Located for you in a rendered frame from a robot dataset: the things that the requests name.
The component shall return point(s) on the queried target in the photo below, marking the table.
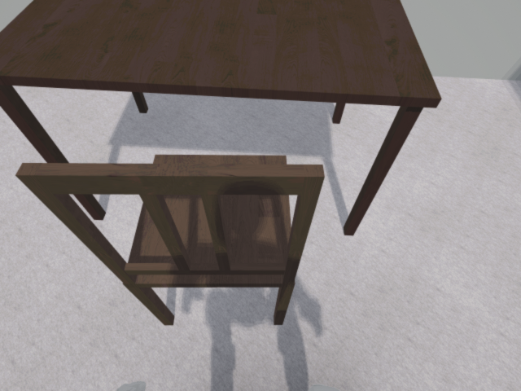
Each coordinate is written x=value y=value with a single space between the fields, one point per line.
x=334 y=51

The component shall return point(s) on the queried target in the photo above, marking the chair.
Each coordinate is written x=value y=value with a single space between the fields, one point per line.
x=207 y=221

